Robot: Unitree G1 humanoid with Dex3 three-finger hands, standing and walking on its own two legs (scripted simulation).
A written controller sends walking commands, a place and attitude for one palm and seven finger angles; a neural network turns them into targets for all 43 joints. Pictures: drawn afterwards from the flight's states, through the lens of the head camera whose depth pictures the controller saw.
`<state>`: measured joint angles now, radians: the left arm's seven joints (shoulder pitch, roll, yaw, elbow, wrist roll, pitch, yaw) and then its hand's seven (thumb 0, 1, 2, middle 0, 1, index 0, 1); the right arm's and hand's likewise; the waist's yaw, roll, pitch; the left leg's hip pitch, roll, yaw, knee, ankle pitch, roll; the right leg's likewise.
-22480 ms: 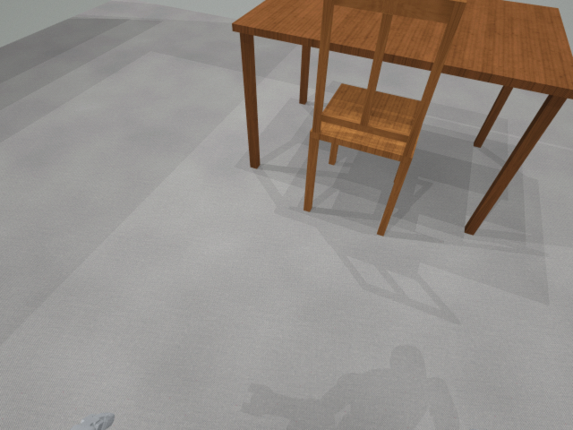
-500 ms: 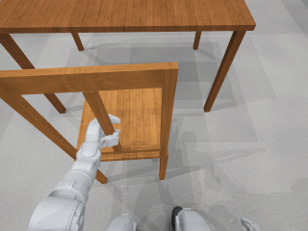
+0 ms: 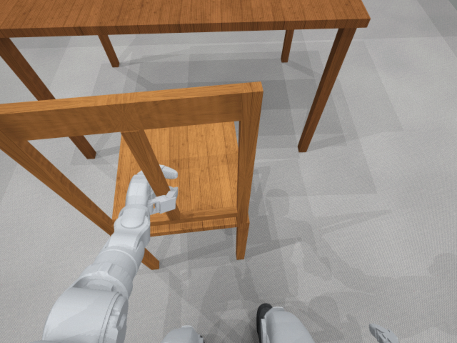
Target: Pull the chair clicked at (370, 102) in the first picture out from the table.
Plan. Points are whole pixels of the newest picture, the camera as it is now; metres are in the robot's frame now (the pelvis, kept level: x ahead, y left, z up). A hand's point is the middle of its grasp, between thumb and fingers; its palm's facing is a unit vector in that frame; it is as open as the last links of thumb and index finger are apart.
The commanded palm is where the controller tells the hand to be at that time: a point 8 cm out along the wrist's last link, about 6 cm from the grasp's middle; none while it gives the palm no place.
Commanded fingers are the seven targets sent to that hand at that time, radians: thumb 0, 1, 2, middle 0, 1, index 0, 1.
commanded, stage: step backward, pulling the chair out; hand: left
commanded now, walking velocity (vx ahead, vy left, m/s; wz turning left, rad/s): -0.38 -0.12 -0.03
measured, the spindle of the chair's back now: (158, 183) +0.41 +0.13 -0.04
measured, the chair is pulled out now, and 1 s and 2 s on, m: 0.38 0.58 0.62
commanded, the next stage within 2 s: stop walking, hand still on the chair in 0.74 s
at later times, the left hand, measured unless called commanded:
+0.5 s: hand (162, 242) +0.29 +0.12 -0.05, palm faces -0.03 -0.98 -0.17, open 5.8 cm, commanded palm +0.29 +0.17 -0.05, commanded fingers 0.00 0.90 0.90 -0.50 -1.45 -0.50 -1.45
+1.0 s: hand (155, 305) +0.19 +0.12 -0.05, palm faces -0.02 -0.98 -0.17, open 5.8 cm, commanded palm +0.17 +0.18 -0.03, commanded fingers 0.00 0.90 0.90 -0.50 -1.45 -0.50 -1.45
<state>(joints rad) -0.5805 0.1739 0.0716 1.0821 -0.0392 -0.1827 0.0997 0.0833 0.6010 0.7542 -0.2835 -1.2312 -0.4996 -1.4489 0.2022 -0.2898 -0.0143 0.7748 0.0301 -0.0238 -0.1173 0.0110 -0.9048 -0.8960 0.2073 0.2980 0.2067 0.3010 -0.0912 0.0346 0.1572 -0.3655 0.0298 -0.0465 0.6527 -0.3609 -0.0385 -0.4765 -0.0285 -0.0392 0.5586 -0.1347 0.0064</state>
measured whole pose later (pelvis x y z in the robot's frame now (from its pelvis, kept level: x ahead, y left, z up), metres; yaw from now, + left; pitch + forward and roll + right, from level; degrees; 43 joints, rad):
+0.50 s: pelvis -0.08 +0.01 +0.00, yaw -1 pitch +2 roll +1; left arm -0.57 0.17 0.03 1.06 -0.04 -0.15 0.10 0.08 0.62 0.74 -0.26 -1.25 -0.50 -1.45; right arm 0.20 -0.28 -0.02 0.75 0.02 -0.01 -0.13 0.01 -0.91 -0.90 0.21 0.30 0.21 0.30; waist -0.06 -0.01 0.16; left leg -0.33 0.00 -0.01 0.60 -0.29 -0.02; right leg -0.47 -0.07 -0.01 0.57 -0.14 0.03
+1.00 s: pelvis -0.16 +0.01 +0.00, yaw -4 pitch -1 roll -1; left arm -0.39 0.17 0.05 0.95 -0.06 -0.13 0.10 0.08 0.61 0.74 -0.27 -1.24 -0.50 -1.45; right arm 0.28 -0.27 -0.01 0.71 0.03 0.00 -0.13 0.01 -0.91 -0.90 0.20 0.30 0.20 0.30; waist -0.06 0.03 0.13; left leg -0.38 0.07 0.01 0.62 -0.22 -0.01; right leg -0.39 -0.02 -0.01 0.64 -0.35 0.02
